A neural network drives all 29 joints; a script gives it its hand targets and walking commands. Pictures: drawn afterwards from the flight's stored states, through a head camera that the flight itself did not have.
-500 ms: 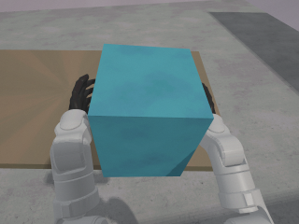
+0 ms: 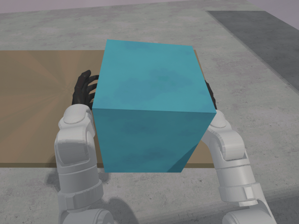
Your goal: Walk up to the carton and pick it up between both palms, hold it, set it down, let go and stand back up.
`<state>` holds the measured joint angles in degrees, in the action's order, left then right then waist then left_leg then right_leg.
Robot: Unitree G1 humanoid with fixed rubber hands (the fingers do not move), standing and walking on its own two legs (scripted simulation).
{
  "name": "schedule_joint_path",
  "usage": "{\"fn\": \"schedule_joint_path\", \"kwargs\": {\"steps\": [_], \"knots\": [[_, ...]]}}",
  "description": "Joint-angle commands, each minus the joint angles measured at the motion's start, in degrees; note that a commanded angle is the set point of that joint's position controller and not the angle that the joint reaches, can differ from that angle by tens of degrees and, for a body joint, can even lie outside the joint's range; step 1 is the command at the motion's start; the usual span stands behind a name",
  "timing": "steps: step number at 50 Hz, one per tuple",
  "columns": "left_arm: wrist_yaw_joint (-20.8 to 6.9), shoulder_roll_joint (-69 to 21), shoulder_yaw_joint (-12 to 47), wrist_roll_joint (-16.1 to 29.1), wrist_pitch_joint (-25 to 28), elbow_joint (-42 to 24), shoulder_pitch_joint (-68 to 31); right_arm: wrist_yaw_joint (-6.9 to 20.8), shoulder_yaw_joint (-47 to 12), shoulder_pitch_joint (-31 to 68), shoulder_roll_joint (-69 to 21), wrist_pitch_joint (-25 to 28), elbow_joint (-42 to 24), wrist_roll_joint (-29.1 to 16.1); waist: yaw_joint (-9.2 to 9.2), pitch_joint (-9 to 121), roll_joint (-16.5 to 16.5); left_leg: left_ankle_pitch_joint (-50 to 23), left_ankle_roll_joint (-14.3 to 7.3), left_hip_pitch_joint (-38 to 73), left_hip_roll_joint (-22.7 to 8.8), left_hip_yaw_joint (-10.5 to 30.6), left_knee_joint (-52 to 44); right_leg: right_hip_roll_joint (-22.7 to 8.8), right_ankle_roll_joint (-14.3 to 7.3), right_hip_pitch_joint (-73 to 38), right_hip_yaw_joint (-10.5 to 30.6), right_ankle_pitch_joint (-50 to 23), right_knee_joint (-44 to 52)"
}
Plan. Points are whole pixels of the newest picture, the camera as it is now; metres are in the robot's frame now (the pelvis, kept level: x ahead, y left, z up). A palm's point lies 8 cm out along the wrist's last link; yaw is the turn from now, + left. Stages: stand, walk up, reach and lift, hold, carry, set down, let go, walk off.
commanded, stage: hold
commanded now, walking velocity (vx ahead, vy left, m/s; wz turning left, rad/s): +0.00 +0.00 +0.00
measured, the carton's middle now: (147, 111) +0.36 +0.00 +0.14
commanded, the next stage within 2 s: none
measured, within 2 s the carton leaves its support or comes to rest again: neither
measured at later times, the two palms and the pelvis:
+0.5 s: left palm (74, 108) +0.34 +0.16 +0.18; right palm (199, 111) +0.35 -0.13 +0.14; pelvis +0.01 +0.01 +0.00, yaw +1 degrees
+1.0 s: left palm (81, 104) +0.35 +0.14 +0.19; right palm (205, 106) +0.36 -0.15 +0.15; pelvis +0.00 +0.00 +0.00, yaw +0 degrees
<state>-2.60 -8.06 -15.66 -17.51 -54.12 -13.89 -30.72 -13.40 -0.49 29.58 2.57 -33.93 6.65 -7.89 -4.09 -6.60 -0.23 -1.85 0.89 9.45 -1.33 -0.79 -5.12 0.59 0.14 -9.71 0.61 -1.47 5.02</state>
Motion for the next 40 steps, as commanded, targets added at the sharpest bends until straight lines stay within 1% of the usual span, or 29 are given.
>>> {"fn": "schedule_joint_path", "kwargs": {"steps": [1, 2, 5, 9, 13, 15, 16, 19, 21, 23, 26, 29, 33, 36, 38, 40], "knots": [[-8.2, -17.9, 20.9, 9.6, 3.1, -3.4, -26.5, 4.5, -20.2, 38.5, -22.9, 5.4, -16.0, -5.7, 1.39, 26.4, 1.3, -8.9, -2.4, 2.6, 2.1, -0.3, 0.0, 0.3, 5.0, -10.2, 0.5, -12.9, -5.5], [-8.2, -17.8, 20.7, 9.6, 3.3, -3.0, -26.4, 4.4, -20.3, 38.5, -23.2, 5.5, -16.0, -5.7, 1.60, 26.2, 1.8, -8.6, -2.6, 2.5, 2.2, -0.2, 0.1, 0.2, 5.0, -10.1, 0.6, -13.4, -5.5], [-8.3, -18.3, 21.5, 10.3, 3.9, -3.4, -27.0, 4.0, -20.7, 38.3, -23.8, 5.6, -16.4, -5.8, 1.21, 26.7, 1.8, -8.9, -2.6, 2.1, 2.2, 0.0, 0.1, 0.2, 5.1, -10.3, 0.5, -14.1, -5.9], [-8.5, -18.6, 22.9, 11.1, 4.3, -4.0, -26.4, 3.4, -21.1, 37.3, -23.9, 5.5, -16.8, -5.9, 0.36, 27.8, 1.0, -11.2, -2.1, 3.4, 2.3, 0.2, 0.9, 0.4, 5.0, -10.0, 0.4, -16.1, -6.0], [-8.5, -18.7, 24.0, 11.8, 3.7, -6.0, -24.7, 3.2, -21.3, 35.3, -23.0, 5.1, -17.5, -6.1, -0.47, 27.8, 0.5, -16.0, -0.8, 4.9, 2.2, 0.7, 2.1, 0.9, 4.5, -9.2, -0.1, -18.2, -5.7], [-8.6, -18.9, 25.1, 12.1, 3.1, -7.8, -23.6, 3.1, -21.9, 34.2, -22.7, 5.0, -18.9, -6.8, -0.98, 28.6, -0.4, -18.8, -0.1, 6.6, 2.3, 0.9, 2.8, 1.0, 4.2, -8.9, -0.2, -19.5, -5.5], [-8.6, -18.9, 25.4, 12.2, 2.7, -8.4, -23.1, 3.1, -22.0, 33.6, -22.4, 4.8, -19.3, -6.9, -1.08, 28.3, -0.2, -19.9, 0.2, 7.2, 2.2, 1.0, 3.1, 1.3, 4.1, -8.4, -0.4, -19.5, -5.4], [-8.7, -18.4, 26.1, 12.1, 1.3, -9.9, -21.4, 3.1, -21.5, 32.2, -21.0, 4.4, -20.1, -7.4, -1.65, 27.5, -1.7, -23.2, 1.2, 9.5, 2.1, 1.0, 4.2, 1.6, 3.7, -6.6, -0.6, -19.6, -4.5], [-8.6, -18.0, 26.9, 12.1, 0.6, -11.5, -21.2, 3.4, -21.2, 31.8, -20.2, 4.2, -20.8, -7.4, -2.00, 27.1, -2.0, -24.1, 1.7, 10.5, 1.9, 1.0, 4.5, 1.9, 3.4, -5.3, -0.8, -17.9, -3.9], [-8.3, -18.5, 27.4, 12.5, 0.1, -12.4, -21.6, 3.8, -21.0, 32.7, -19.7, 4.2, -22.3, -7.7, -1.94, 27.2, -1.9, -24.2, 1.8, 11.2, 1.6, 1.2, 4.7, 2.0, 3.3, -4.2, -1.0, -16.1, -3.6], [-7.8, -18.3, 27.3, 12.1, -0.4, -12.4, -21.6, 4.5, -20.5, 33.3, -19.0, 4.2, -22.4, -7.6, -1.70, 26.9, -1.9, -23.1, 1.9, 11.7, 1.4, 1.0, 4.6, 2.1, 3.2, -2.9, -1.3, -13.7, -3.4], [-7.5, -17.8, 26.3, 11.3, -0.6, -10.6, -22.4, 5.2, -18.8, 34.1, -18.1, 4.2, -20.6, -6.6, -1.49, 25.1, -1.9, -17.4, 1.5, 10.7, 1.1, 0.6, 3.9, 2.1, 3.2, -1.0, -1.5, -8.2, -2.9], [-7.3, -17.6, 23.7, 10.2, -0.1, -7.0, -24.1, 5.9, -17.5, 36.7, -18.4, 4.6, -18.9, -5.6, -0.28, 24.4, -0.7, -10.1, 0.1, 7.7, 1.0, -0.2, 2.3, 1.6, 3.7, -1.2, -1.5, -4.0, -2.9], [-7.2, -17.9, 22.0, 9.5, 0.9, -5.1, -25.5, 6.1, -17.4, 38.4, -19.5, 4.9, -17.6, -5.0, 0.59, 25.1, 0.5, -7.4, -1.1, 6.1, 1.2, -0.6, 1.4, 1.2, 4.1, -2.5, -1.1, -3.7, -3.4], [-7.1, -18.4, 21.4, 9.5, 1.7, -4.3, -26.3, 6.2, -17.9, 39.3, -20.2, 5.2, -17.3, -4.8, 0.85, 26.4, 1.5, -7.2, -1.6, 5.6, 1.2, -0.5, 0.9, 1.1, 4.3, -4.2, -0.9, -5.2, -3.8], [-7.1, -18.4, 21.2, 9.3, 2.3, -3.8, -26.6, 6.1, -18.6, 39.6, -21.2, 5.4, -16.9, -5.0, 1.23, 27.8, 1.5, -8.1, -1.9, 5.3, 1.5, -0.5, 0.8, 0.9, 4.5, -5.7, -0.5, -7.5, -4.4]]}}
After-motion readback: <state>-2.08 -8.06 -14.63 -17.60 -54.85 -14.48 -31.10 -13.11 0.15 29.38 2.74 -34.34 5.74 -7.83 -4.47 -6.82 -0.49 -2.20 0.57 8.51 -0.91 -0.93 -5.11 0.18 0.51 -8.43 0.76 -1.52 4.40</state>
